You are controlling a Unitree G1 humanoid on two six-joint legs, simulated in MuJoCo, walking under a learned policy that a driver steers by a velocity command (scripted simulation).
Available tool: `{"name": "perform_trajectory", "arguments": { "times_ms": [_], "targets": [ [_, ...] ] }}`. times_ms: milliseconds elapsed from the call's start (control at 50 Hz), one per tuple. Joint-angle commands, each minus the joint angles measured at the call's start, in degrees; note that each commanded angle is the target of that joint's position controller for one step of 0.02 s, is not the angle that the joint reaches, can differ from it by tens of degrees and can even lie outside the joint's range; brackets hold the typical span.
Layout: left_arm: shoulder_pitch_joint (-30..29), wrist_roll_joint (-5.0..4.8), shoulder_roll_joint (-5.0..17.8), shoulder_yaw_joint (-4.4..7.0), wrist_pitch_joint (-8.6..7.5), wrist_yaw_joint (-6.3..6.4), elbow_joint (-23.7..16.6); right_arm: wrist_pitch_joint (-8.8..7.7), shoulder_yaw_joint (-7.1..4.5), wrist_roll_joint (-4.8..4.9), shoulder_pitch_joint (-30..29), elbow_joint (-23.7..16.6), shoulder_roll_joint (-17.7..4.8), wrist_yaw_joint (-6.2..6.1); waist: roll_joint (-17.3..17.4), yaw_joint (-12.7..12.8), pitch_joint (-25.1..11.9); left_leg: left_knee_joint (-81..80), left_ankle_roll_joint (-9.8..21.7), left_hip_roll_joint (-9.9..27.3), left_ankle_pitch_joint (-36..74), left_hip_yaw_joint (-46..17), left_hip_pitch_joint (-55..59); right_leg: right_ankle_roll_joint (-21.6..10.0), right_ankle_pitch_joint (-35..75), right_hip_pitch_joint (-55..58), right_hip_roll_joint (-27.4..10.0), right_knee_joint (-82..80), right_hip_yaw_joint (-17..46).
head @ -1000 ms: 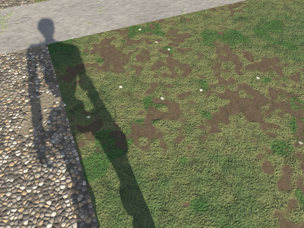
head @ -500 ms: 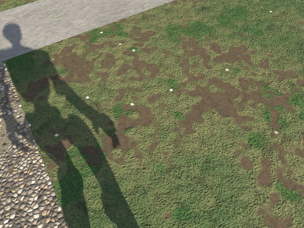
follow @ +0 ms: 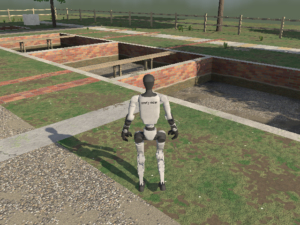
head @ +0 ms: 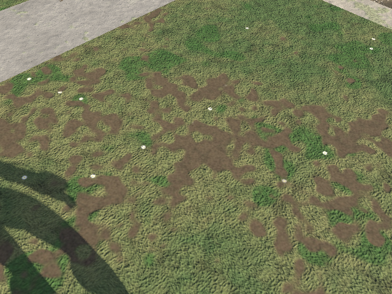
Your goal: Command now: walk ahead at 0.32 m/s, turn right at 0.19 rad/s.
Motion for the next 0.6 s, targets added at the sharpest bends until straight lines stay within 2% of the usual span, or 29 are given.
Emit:
{"name": "perform_trajectory", "arguments": {
  "times_ms": [20, 100, 180, 220, 260, 280, 300, 320, 340, 360, 380, 400, 420, 460, 500, 560, 600],
  "targets": [
    [0.5, 0.06, 2.7, 0.53, -1.98, -0.65, -2.8, -1.24, -1.53, 0.15, 0.6, -2.8, -7.6, 0.07, 7.7, -0.4, -0.5, -14.3, 9.6, 13.3, -11.6, -16.0, 5.4, 0.7, 5.5, -7.8, -4.5, -3.0, -2.3],
    [-5.1, -0.23, 1.3, -0.5, -3.12, -0.66, -4.9, -1.2, -1.98, 0.7, 3.3, -2.4, -10.0, -0.02, 8.6, -2.3, -0.7, -14.9, 10.5, 14.3, -8.7, -13.4, 5.2, 0.4, 8.5, -5.0, -4.9, -16.3, -3.9],
    [-7.5, -1.07, 2.6, -0.49, -3.62, -1.39, -5.9, -0.56, -2.13, 1.39, 6.0, -1.8, -11.6, 0.59, 9.0, -3.0, -0.2, -13.3, 10.2, 15.6, -10.5, -13.0, 3.8, -0.3, 10.3, -0.2, -3.7, -24.1, -5.3],
    [-7.0, -1.27, 2.7, -0.44, -3.92, -1.72, -6.0, -0.03, -1.92, 1.8, 6.0, -1.8, -11.5, 0.74, 8.4, -1.6, 0.1, -11.3, 9.1, 15.7, -12.4, -12.8, 2.2, -1.6, 12.3, 4.3, -3.1, -28.8, -6.2],
    [-2.7, -1.29, 3.3, 0.16, -3.92, -1.62, -4.6, 0.4, -1.19, 1.65, 6.3, -1.8, -10.1, 0.82, 7.2, 1.2, -0.9, -6.7, 7.1, 13.9, -13.2, -11.7, -1.5, -2.8, 12.1, 13.4, -1.9, -32.6, -6.9],
    [2.6, -1.6, 4.7, 0.85, -3.86, -1.19, -3.2, 0.31, -0.32, 1.16, 5.8, -2.1, -7.7, 0.87, 6.4, 3.9, -2.5, -1.2, 5.2, 11.9, -12.0, -9.8, -5.7, -3.9, 11.3, 21.6, -3.9, -33.9, -4.4],
    [11.0, -0.92, 8.8, 1.95, -3.79, -0.64, -2.1, -0.13, 1.22, 0.19, 3.6, -3.7, -3.2, 1.11, -2.4, 7.5, -6.2, 17.3, 1.5, 6.4, -12.2, -3.0, -13.7, -7.4, 5.0, 31.5, -14.7, -38.8, 9.4],
    [14.6, -0.28, 16.1, 3.88, -3.42, -1.14, -1.4, -1.74, 1.42, 0.82, 5.1, -6.6, -2.6, 1.02, -16.7, 6.1, -6.5, 32.5, 0.1, 1.6, -21.3, 2.2, -30.0, -15.6, -4.8, 38.3, -25.6, -45.5, 30.5],
    [13.5, -0.21, 11.1, 2.79, -3.99, -1.73, -1.6, -2.42, 0.0, 1.62, 3.2, -6.3, -8.6, 0.88, -9.8, 6.4, -2.5, 41.6, 0.7, 5.0, -21.5, -1.9, -35.8, -17.2, -10.9, 35.2, -25.5, -47.1, 33.8],
    [10.4, -0.19, 7.4, 1.59, -4.41, -2.15, -2.5, -2.49, -0.48, 2.08, 2.5, -6.2, -10.0, 1.21, -7.1, 4.8, 0.7, 44.0, 1.7, 7.2, -15.3, -2.9, -37.6, -15.1, -9.3, 32.7, -22.6, -47.5, 28.2],
    [6.8, -0.02, 5.9, 1.0, -4.52, -2.58, -3.5, -2.21, -0.36, 1.59, 2.8, -5.3, -9.0, 1.3, -4.9, 3.2, 1.3, 43.8, 1.4, 8.7, -10.4, -2.4, -35.9, -13.8, -3.0, 29.8, -19.6, -48.3, 22.4],
    [4.6, -0.14, 5.0, 0.69, -4.3, -2.88, -3.9, -1.97, -0.45, 0.69, 2.4, -5.1, -8.5, 1.4, -3.5, 2.3, 2.4, 42.0, 0.8, 9.7, -7.0, -2.1, -34.7, -13.0, 4.0, 27.1, -17.7, -49.1, 18.1],
    [3.7, -0.02, 4.6, 0.46, -4.15, -2.96, -4.0, -1.67, -0.45, 0.33, 2.1, -5.1, -7.7, 1.62, -3.4, 1.4, 2.8, 40.5, 0.2, 10.7, -4.3, -1.8, -32.2, -12.0, 11.0, 24.5, -16.0, -49.9, 13.9],
    [4.8, 0.05, 4.8, 0.58, -4.17, -2.98, -3.2, -1.14, -0.19, 0.13, 1.8, -5.1, -6.0, 1.86, -3.5, 1.0, 2.0, 39.0, -1.2, 10.3, 0.2, 0.0, -30.4, -11.7, 24.5, 23.0, -13.7, -50.2, 8.0],
    [7.0, -0.1, 5.2, 0.66, -4.06, -2.61, -1.9, -0.74, -0.04, 0.06, -1.3, -6.5, -5.1, 1.7, -2.6, 1.5, 2.0, 34.4, -2.5, 9.9, 3.9, 1.0, -30.7, -11.7, 32.4, 22.7, -13.0, -50.2, 4.5],
    [9.1, -0.23, 5.7, 0.53, -3.59, -1.77, -0.5, -0.91, 0.72, 0.28, -8.2, -9.0, -3.1, 1.94, -2.8, 3.2, 3.0, 22.0, -2.7, 8.3, 11.7, 2.5, -26.9, -10.3, 33.5, 20.8, -11.1, -50.8, 0.5],
    [11.4, -0.46, 6.6, 0.58, -3.53, -1.37, 0.5, -1.15, 1.0, 0.57, -12.6, -10.4, -2.7, 2.46, -2.7, 4.7, 3.9, 15.7, -2.3, 7.0, 15.2, 3.5, -24.4, -9.9, 30.6, 21.2, -11.4, -51.3, -0.1]
  ]
}}
Velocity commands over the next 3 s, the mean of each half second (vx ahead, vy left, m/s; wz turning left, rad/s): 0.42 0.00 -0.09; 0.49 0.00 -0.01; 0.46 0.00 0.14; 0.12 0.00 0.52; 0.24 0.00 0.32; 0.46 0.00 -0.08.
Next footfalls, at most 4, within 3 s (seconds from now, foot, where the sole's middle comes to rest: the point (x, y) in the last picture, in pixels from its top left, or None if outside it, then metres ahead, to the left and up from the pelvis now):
0.30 right None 0.17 -0.15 -0.78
0.80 left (180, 287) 0.52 0.06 -0.78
1.34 right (243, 213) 0.81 -0.18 -0.78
1.80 left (177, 194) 0.89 0.07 -0.78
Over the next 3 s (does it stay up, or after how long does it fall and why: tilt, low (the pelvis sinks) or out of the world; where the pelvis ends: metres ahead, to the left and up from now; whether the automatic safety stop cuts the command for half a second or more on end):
stays up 1.08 0.15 0.00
